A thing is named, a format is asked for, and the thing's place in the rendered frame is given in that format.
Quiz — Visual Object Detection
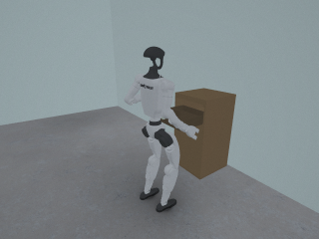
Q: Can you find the humanoid robot torso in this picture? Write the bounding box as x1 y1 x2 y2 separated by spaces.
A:
140 72 165 140

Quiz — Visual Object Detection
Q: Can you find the right robot hand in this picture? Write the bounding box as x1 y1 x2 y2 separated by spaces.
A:
186 125 199 140

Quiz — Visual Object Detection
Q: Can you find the drawer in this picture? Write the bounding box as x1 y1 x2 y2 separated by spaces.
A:
160 105 204 131

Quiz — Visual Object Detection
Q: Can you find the robot right upper arm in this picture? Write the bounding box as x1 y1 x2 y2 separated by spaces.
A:
159 79 175 120

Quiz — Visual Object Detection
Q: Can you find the robot right foot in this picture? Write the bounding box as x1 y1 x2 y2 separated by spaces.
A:
156 198 177 213

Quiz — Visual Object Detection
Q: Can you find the robot right forearm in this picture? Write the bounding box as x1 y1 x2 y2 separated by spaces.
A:
167 110 189 132

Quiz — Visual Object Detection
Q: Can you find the cabinet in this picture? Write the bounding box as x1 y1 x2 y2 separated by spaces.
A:
173 88 236 180

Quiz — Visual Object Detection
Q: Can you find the robot left forearm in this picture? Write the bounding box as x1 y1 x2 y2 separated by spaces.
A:
134 94 142 104

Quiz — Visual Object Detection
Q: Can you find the robot left upper arm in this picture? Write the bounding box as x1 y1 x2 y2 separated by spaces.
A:
124 74 145 106

